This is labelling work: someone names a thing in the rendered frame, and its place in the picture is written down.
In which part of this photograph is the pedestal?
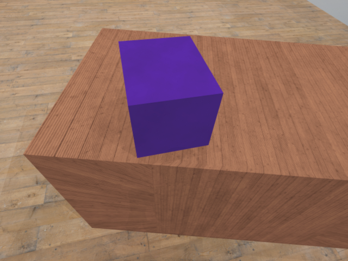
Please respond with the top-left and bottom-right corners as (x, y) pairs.
(23, 28), (348, 249)

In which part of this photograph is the carton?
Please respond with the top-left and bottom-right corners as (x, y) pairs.
(119, 36), (223, 158)

